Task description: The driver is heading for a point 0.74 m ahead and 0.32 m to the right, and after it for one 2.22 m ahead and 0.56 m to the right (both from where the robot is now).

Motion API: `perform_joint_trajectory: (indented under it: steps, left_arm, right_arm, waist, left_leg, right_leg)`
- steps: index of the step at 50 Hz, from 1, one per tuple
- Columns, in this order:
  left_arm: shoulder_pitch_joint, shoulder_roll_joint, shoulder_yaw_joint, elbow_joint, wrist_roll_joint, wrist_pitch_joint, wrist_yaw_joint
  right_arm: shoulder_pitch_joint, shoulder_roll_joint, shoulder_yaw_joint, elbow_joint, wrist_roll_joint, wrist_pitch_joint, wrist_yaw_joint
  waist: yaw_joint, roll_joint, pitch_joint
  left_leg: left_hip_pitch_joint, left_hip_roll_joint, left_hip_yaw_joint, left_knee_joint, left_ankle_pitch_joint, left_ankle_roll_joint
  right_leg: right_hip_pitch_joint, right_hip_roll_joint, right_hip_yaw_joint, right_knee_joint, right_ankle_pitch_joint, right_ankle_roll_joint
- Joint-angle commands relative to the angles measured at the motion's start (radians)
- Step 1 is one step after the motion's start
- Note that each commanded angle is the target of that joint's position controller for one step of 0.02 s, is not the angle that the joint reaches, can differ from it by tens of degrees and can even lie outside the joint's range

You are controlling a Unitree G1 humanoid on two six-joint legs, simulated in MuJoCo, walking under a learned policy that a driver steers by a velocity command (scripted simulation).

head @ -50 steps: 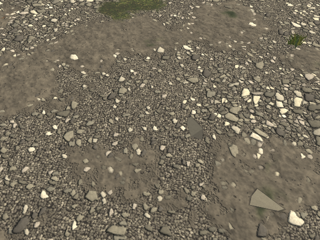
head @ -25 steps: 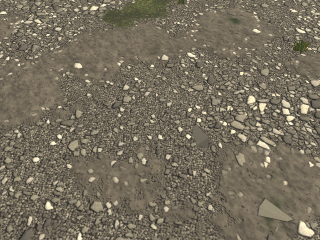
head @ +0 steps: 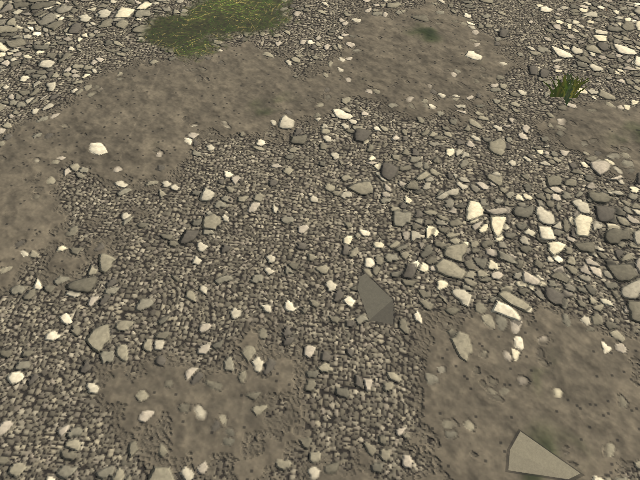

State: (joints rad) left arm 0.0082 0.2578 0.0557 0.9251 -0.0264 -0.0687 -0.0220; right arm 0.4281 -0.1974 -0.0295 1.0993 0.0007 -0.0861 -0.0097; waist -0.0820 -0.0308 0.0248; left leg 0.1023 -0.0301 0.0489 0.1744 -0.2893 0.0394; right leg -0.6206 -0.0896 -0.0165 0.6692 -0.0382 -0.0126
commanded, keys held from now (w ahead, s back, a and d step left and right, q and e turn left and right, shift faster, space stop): w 0.04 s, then w+e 0.96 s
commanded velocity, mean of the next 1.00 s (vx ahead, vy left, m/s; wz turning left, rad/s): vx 0.49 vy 0.00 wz -0.44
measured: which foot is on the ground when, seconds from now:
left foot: down 0.00-0.14, up 0.16-0.64, down 0.66-1.00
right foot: up 0.00-0.12, down 0.14-0.66, up 0.68-1.00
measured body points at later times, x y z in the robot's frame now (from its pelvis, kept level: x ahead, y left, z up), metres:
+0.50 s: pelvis +0.28 -0.06 +0.01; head +0.30 -0.07 +0.46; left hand +0.33 +0.21 -0.13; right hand +0.45 -0.35 -0.09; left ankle +0.51 +0.09 -0.68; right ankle +0.24 -0.13 -0.74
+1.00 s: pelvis +0.55 -0.08 +0.00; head +0.58 -0.09 +0.45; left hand +0.84 +0.07 -0.09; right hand +0.44 -0.34 -0.12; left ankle +0.55 +0.05 -0.74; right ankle +0.61 -0.29 -0.68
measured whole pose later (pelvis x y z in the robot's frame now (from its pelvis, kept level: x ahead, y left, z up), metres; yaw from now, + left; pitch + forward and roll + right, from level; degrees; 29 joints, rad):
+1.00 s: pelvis +0.55 -0.08 +0.00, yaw -29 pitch +1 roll +2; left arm 0.14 0.30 0.08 0.73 -0.03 -0.03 -0.02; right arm 0.30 -0.28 -0.08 0.92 0.00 -0.10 0.00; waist -0.08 -0.04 0.04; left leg -0.02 -0.02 0.17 0.23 -0.22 0.02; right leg -0.69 -0.11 0.05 0.83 -0.06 -0.01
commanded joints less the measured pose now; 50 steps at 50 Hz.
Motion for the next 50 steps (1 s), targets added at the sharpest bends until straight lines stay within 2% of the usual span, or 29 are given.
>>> perform_joint_trajectory:
  steps: [1,3,5,6,7,8,9,10,11,12,13,14,16,20,24,28,30,31,32,33,34,35,36,37,38,40,42,46,50]
  left_arm:
    - [-0.168,0.035,-0.005,-0.101,-0.005,-0.016,-0.014]
    - [-0.164,0.055,0.000,-0.111,-0.007,-0.021,-0.025]
    - [-0.080,0.097,0.021,-0.096,-0.005,-0.022,-0.030]
    - [0.044,0.126,0.041,-0.062,-0.005,-0.017,-0.029]
    - [0.204,0.160,0.064,-0.010,-0.007,-0.008,-0.025]
    - [0.348,0.222,0.085,0.017,0.001,0.001,-0.016]
    - [0.383,0.253,0.081,0.026,0.006,0.001,-0.023]
    - [0.335,0.176,0.059,0.020,0.004,-0.009,-0.023]
    - [0.253,0.149,0.050,-0.001,0.007,-0.022,-0.022]
    - [0.178,0.130,0.043,-0.024,0.013,-0.033,-0.024]
    - [0.132,0.106,0.035,-0.037,0.024,-0.039,-0.027]
    - [0.112,0.086,0.027,-0.046,0.033,-0.041,-0.025]
    - [0.129,0.101,0.027,-0.049,0.022,-0.038,-0.014]
    - [0.238,0.156,0.041,-0.040,0.016,-0.032,0.024]
    - [0.310,0.156,0.044,-0.035,0.007,-0.017,0.037]
    - [0.366,0.146,0.045,-0.025,-0.003,-0.002,0.041]
    - [0.360,0.160,0.053,-0.035,0.002,0.006,0.046]
    - [0.350,0.158,0.054,-0.044,0.004,0.010,0.048]
    - [0.337,0.134,0.046,-0.059,0.007,0.010,0.046]
    - [0.324,0.080,0.026,-0.085,0.020,0.006,0.039]
    - [0.444,0.007,0.007,-0.115,-0.002,-0.007,0.036]
    - [0.464,0.092,0.015,-0.109,-0.020,-0.010,0.038]
    - [0.387,0.163,0.034,-0.115,-0.020,-0.006,0.040]
    - [0.331,0.161,0.038,-0.124,-0.012,0.000,0.043]
    - [0.298,0.147,0.041,-0.136,-0.001,0.002,0.043]
    - [0.297,0.107,0.044,-0.152,-0.005,0.015,0.033]
    - [0.274,0.074,0.038,-0.179,-0.006,0.028,0.026]
    - [0.200,0.063,0.031,-0.230,-0.001,0.032,0.014]
    - [0.071,0.051,0.018,-0.278,0.003,0.023,-0.013]
  right_arm:
    - [0.042,-0.179,-0.036,-0.020,0.011,-0.004,-0.010]
    - [0.025,-0.190,-0.044,-0.022,0.014,0.003,-0.012]
    - [-0.005,-0.216,-0.056,-0.034,0.008,0.011,-0.015]
    - [-0.019,-0.216,-0.058,-0.039,0.002,0.020,-0.017]
    - [-0.020,-0.201,-0.053,-0.049,-0.005,0.026,-0.019]
    - [0.012,-0.160,-0.039,-0.077,-0.020,0.023,-0.018]
    - [0.094,-0.031,0.001,-0.089,-0.016,-0.009,0.000]
    - [-0.019,-0.116,-0.018,-0.110,0.020,-0.043,0.010]
    - [-0.111,-0.167,-0.030,-0.147,0.044,-0.066,0.013]
    - [-0.154,-0.180,-0.034,-0.158,0.037,-0.080,0.004]
    - [-0.164,-0.187,-0.045,-0.161,0.020,-0.079,-0.005]
    - [-0.149,-0.184,-0.050,-0.165,0.011,-0.068,-0.008]
    - [-0.154,-0.158,-0.053,-0.185,0.002,-0.044,-0.015]
    - [-0.335,-0.153,-0.053,-0.260,-0.013,-0.026,-0.024]
    - [-0.479,-0.124,-0.038,-0.310,-0.002,-0.037,-0.005]
    - [-0.543,-0.156,-0.038,-0.352,0.012,-0.047,0.012]
    - [-0.521,-0.187,-0.046,-0.358,0.015,-0.059,0.018]
    - [-0.465,-0.203,-0.052,-0.347,0.016,-0.064,0.018]
    - [-0.353,-0.234,-0.068,-0.321,0.008,-0.070,0.012]
    - [-0.186,-0.291,-0.085,-0.301,-0.007,-0.072,0.005]
    - [-0.077,-0.371,-0.106,-0.274,-0.021,-0.054,0.003]
    - [-0.089,-0.289,-0.087,-0.277,-0.004,-0.047,0.010]
    - [-0.150,-0.205,-0.065,-0.302,0.000,-0.044,0.011]
    - [-0.203,-0.182,-0.057,-0.311,-0.005,-0.039,0.013]
    - [-0.241,-0.165,-0.052,-0.306,-0.010,-0.034,0.014]
    - [-0.258,-0.154,-0.048,-0.295,-0.018,-0.035,0.015]
    - [-0.245,-0.168,-0.056,-0.281,-0.010,-0.041,0.015]
    - [-0.230,-0.211,-0.071,-0.265,-0.008,-0.038,0.006]
    - [-0.194,-0.238,-0.077,-0.256,0.001,-0.024,-0.002]
  waist:
    - [0.007,0.114,0.134]
    - [0.035,0.117,0.118]
    - [0.094,0.144,0.031]
    - [0.162,0.150,-0.047]
    - [0.230,0.136,-0.135]
    - [0.243,-0.013,-0.238]
    - [0.164,-0.251,-0.359]
    - [0.196,-0.163,-0.280]
    - [0.178,-0.114,-0.145]
    - [0.142,-0.002,-0.099]
    - [0.104,0.030,-0.066]
    - [0.070,0.020,-0.069]
    - [0.047,0.000,-0.043]
    - [0.095,-0.010,0.028]
    - [0.148,-0.031,0.029]
    - [0.163,-0.037,0.014]
    - [0.136,-0.063,-0.001]
    - [0.103,-0.081,-0.021]
    - [0.048,-0.076,-0.087]
    - [-0.025,0.000,-0.233]
    - [0.018,0.304,-0.365]
    - [0.022,0.320,-0.348]
    - [0.006,0.200,-0.211]
    - [0.019,0.119,-0.126]
    - [0.037,0.103,-0.067]
    - [0.067,0.143,-0.033]
    - [0.070,0.131,-0.024]
    - [0.065,0.097,-0.009]
    - [0.020,0.084,0.025]
  left_leg:
    - [-0.098,0.265,-0.107,-0.082,0.346,0.138]
    - [-0.023,0.291,-0.081,-0.039,0.432,0.122]
    - [0.022,0.298,-0.036,0.085,0.746,0.098]
    - [0.009,0.276,0.002,0.242,0.899,0.077]
    - [-0.085,0.236,0.038,0.452,0.905,0.045]
    - [-0.383,0.166,0.069,0.785,0.579,0.005]
    - [-0.682,-0.025,-0.029,1.098,-0.230,-0.040]
    - [-0.801,0.015,-0.160,1.215,-0.243,-0.011]
    - [-0.860,0.057,-0.148,1.215,-0.157,0.010]
    - [-0.811,0.104,-0.146,1.151,-0.065,0.019]
    - [-0.747,0.134,-0.146,1.076,-0.020,0.017]
    - [-0.682,0.155,-0.156,1.032,-0.002,0.014]
    - [-0.650,0.167,-0.146,0.927,-0.013,-0.011]
    - [-0.712,0.140,-0.120,0.644,0.208,-0.071]
    - [-0.608,0.072,-0.097,0.398,0.400,-0.083]
    - [-0.593,0.053,-0.132,0.293,0.356,-0.079]
    - [-0.543,0.047,-0.136,0.264,0.266,-0.063]
    - [-0.470,0.044,-0.125,0.241,0.234,-0.045]
    - [-0.306,0.057,-0.123,0.221,0.220,-0.012]
    - [-0.045,0.204,-0.247,0.261,0.179,0.052]
    - [0.295,0.435,-0.669,0.189,0.002,0.205]
    - [0.288,0.477,-0.828,0.137,-0.161,0.219]
    - [0.168,0.425,-0.668,0.125,-0.146,0.171]
    - [0.036,0.375,-0.513,0.110,-0.026,0.135]
    - [-0.065,0.335,-0.421,0.082,0.076,0.124]
    - [-0.168,0.290,-0.289,0.029,0.171,0.112]
    - [-0.189,0.291,-0.217,-0.009,0.238,0.136]
    - [-0.171,0.293,-0.086,-0.042,0.352,0.146]
    - [-0.150,0.276,0.040,-0.042,0.381,0.119]
  right_leg:
    - [-0.009,0.026,-0.021,-0.093,0.059,-0.019]
    - [0.005,0.030,-0.017,-0.129,0.030,-0.052]
    - [0.154,0.079,-0.054,-0.117,-0.015,-0.091]
    - [0.309,0.118,-0.078,-0.107,-0.031,-0.116]
    - [0.528,0.133,-0.070,-0.106,-0.035,-0.144]
    - [0.830,-0.042,0.229,-0.118,-0.150,-0.223]
    - [1.024,-0.248,0.766,-0.321,-0.415,-0.373]
    - [0.979,-0.223,0.807,-0.416,-0.478,-0.333]
    - [0.848,-0.199,0.668,-0.430,-0.380,-0.301]
    - [0.702,-0.164,0.559,-0.445,-0.256,-0.281]
    - [0.578,-0.131,0.475,-0.458,-0.140,-0.270]
    - [0.504,-0.107,0.429,-0.477,-0.090,-0.267]
    - [0.416,-0.090,0.378,-0.510,-0.078,-0.274]
    - [0.351,-0.054,0.324,-0.546,-0.110,-0.256]
    - [0.324,-0.008,0.274,-0.509,-0.094,-0.202]
    - [0.456,-0.045,0.357,-0.408,-0.117,-0.188]
    - [0.506,-0.066,0.408,-0.339,-0.067,-0.178]
    - [0.509,-0.059,0.420,-0.293,-0.022,-0.168]
    - [0.481,-0.009,0.398,-0.184,0.041,-0.142]
    - [0.366,0.054,0.321,0.078,-0.031,-0.108]
    - [0.010,0.204,0.169,0.396,-0.448,-0.036]
    - [-0.134,0.125,0.186,0.565,-0.556,-0.031]
    - [-0.173,0.081,0.191,0.613,-0.470,-0.028]
    - [-0.146,0.042,0.159,0.602,-0.389,-0.020]
    - [-0.122,0.017,0.151,0.554,-0.332,-0.015]
    - [-0.059,-0.024,0.135,0.499,-0.276,-0.013]
    - [-0.072,-0.041,0.117,0.459,-0.243,-0.004]
    - [-0.106,-0.047,0.106,0.278,-0.081,0.009]
    - [-0.056,-0.023,0.035,0.076,0.069,-0.005]
Velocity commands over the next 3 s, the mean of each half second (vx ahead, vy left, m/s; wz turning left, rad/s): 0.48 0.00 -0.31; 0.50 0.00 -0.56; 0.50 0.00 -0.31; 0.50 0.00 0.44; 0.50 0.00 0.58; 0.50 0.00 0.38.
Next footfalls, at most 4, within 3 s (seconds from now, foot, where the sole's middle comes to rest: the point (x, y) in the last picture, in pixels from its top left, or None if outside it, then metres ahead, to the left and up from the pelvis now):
0.14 right None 0.28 -0.14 -0.78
0.66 left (286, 437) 0.58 0.03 -0.78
1.18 right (442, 373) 0.71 -0.33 -0.78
1.74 left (415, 245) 1.10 -0.34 -0.78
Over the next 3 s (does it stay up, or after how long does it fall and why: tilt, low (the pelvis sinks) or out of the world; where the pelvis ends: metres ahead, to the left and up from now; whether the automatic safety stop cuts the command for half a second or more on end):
stays up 1.55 -0.45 0.01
